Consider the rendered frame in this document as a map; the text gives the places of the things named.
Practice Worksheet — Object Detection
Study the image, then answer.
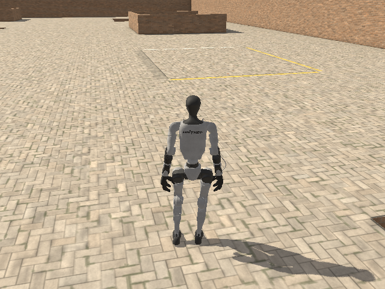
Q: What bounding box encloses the right robot hand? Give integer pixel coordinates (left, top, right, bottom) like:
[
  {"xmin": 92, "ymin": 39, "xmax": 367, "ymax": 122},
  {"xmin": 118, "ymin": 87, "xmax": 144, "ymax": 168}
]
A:
[{"xmin": 210, "ymin": 174, "xmax": 223, "ymax": 191}]

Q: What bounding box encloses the right robot forearm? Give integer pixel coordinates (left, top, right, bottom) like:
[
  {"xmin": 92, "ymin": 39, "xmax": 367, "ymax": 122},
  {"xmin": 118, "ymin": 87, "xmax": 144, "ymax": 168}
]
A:
[{"xmin": 212, "ymin": 147, "xmax": 223, "ymax": 176}]

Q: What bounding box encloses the robot right shin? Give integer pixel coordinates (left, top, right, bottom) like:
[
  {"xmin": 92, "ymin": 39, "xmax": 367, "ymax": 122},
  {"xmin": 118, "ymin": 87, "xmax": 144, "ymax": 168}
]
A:
[{"xmin": 196, "ymin": 199, "xmax": 208, "ymax": 237}]

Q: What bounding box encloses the left robot upper arm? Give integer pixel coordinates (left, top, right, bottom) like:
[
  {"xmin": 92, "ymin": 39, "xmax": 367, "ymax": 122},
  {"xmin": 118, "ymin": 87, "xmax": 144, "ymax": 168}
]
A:
[{"xmin": 166, "ymin": 122, "xmax": 180, "ymax": 155}]

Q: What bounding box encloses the humanoid robot head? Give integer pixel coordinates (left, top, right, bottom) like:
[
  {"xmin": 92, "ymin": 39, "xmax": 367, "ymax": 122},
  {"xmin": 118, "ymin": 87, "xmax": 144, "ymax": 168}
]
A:
[{"xmin": 183, "ymin": 95, "xmax": 203, "ymax": 125}]

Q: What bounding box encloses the left robot forearm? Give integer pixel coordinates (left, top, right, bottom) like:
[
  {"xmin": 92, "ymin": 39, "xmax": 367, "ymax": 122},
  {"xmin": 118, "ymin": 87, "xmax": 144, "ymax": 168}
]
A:
[{"xmin": 162, "ymin": 147, "xmax": 173, "ymax": 176}]

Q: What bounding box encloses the right robot upper arm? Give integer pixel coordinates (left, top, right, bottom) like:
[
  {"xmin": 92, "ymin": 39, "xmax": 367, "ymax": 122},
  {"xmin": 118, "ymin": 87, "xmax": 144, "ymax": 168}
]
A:
[{"xmin": 206, "ymin": 122, "xmax": 219, "ymax": 155}]

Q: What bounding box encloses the left robot hand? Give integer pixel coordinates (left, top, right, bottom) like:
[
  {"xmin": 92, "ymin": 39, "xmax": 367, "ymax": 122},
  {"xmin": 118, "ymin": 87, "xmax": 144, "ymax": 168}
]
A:
[{"xmin": 161, "ymin": 176, "xmax": 175, "ymax": 192}]

